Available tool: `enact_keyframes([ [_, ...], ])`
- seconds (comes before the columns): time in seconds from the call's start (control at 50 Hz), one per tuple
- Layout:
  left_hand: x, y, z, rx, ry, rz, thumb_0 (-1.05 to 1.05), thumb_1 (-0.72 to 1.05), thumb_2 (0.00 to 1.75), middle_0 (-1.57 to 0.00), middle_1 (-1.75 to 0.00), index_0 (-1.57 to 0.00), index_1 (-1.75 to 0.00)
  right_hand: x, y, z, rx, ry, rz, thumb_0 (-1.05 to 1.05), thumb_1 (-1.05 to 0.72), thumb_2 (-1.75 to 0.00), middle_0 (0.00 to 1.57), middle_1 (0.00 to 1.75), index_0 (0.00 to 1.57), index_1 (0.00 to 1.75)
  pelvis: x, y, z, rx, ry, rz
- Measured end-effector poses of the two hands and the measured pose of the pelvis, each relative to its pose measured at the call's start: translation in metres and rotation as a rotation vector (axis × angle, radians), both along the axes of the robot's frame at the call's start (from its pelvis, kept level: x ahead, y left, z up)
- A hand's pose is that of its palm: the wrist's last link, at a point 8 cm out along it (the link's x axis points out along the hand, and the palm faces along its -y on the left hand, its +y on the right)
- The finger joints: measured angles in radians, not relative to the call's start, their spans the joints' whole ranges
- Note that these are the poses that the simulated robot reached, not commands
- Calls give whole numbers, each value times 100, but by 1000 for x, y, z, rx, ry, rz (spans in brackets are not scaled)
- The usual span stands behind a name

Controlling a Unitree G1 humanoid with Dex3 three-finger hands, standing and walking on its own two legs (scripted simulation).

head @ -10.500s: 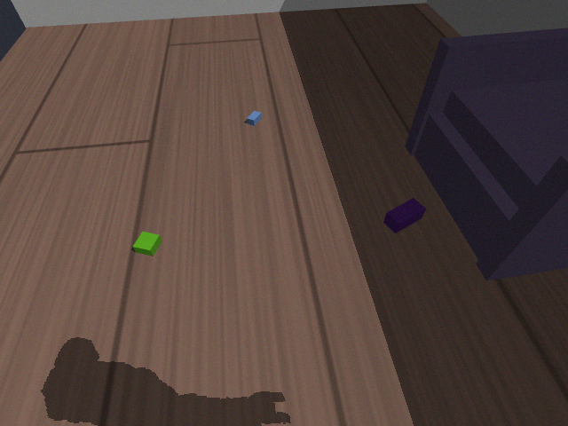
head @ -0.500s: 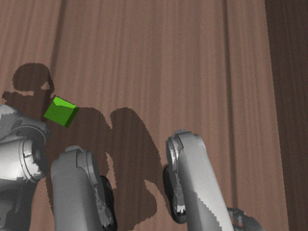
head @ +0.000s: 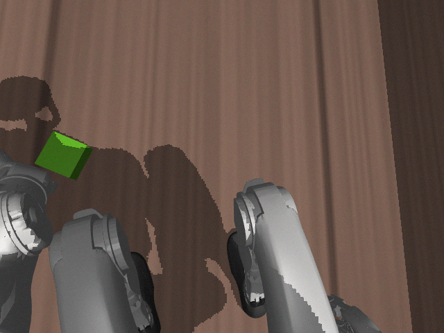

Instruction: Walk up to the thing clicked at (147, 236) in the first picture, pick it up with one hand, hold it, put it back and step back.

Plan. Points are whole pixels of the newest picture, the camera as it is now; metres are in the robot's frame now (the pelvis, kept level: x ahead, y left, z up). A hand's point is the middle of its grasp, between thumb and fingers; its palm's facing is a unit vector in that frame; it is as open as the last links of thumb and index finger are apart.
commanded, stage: rise first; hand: left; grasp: from above
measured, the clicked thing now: (65, 156) +0.47 +0.29 -0.31
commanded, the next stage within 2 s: approach in 0.30 s
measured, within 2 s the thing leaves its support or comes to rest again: neither
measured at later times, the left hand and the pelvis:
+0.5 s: hand (25, 173) +0.41 +0.31 -0.19, palm faces -0.16 -0.41 -0.90, open 13.8 cm; pelvis +0.00 +0.00 -0.01, yaw -2 degrees
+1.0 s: hand (63, 138) +0.49 +0.26 -0.24, palm faces -0.11 -0.42 -0.90, open 14.2 cm; pelvis +0.00 +0.01 -0.02, yaw -6 degrees
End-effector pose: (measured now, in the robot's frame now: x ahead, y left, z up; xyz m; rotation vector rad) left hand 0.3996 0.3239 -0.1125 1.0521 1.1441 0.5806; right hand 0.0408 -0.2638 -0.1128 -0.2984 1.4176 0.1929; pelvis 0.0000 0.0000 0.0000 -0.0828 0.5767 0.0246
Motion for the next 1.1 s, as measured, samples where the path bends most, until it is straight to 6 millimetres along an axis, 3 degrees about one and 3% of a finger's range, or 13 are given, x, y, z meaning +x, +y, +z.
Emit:
enact_keyframes([
  [0.58,16,-8,-26,12,45,-76,0,-51,98,-15,-94,-13,-98,-29,2,10,-4,52,24,0,-91,-89,20,30,20,30,-2,3,-12,-30,-34,-15],
  [0.9,79,-54,-67,-11,-23,-92,0,-56,99,-12,-102,-10,-104,-62,11,47,-33,147,73,0,-92,-90,20,30,20,30,1,6,-16,-84,-70,-40],
  [1.1,94,-42,-63,9,-66,25,0,-58,100,-10,-103,-9,-106,-78,24,53,14,188,30,0,-93,-90,20,30,20,30,1,10,-17,-112,-82,-57],
])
